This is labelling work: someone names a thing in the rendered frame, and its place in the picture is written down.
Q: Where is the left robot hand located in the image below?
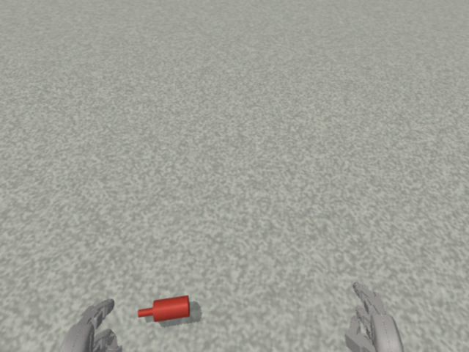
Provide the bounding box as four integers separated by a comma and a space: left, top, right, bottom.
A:
59, 299, 122, 352

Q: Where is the bottle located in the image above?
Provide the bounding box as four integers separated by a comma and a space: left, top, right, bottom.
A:
138, 296, 190, 322

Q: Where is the right robot hand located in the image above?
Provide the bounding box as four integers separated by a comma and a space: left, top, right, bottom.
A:
345, 282, 404, 352

